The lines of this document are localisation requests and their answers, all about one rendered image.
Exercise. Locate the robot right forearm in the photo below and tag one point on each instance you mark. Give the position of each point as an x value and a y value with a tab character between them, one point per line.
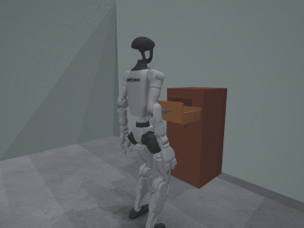
158	126

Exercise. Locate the handle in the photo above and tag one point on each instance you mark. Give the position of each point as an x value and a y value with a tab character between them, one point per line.
164	111
179	125

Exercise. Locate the drawer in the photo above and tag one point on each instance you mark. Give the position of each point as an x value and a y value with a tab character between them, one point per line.
179	113

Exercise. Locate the robot head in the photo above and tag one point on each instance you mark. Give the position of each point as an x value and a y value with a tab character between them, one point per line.
143	44

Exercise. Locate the left robot hand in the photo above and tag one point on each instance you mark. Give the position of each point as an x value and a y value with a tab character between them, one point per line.
124	138

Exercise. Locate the right robot hand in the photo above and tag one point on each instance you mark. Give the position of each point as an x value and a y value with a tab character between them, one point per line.
168	155

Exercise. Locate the left robot upper arm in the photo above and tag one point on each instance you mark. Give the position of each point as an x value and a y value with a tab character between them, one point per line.
122	101

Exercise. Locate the robot right shin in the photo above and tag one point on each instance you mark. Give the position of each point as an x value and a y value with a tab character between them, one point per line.
156	203

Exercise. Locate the robot left forearm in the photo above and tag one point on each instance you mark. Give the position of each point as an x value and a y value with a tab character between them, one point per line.
123	121

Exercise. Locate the cabinet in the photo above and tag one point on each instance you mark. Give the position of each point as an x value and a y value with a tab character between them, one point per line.
199	146

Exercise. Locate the right robot upper arm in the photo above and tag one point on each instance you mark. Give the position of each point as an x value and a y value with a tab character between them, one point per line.
155	79

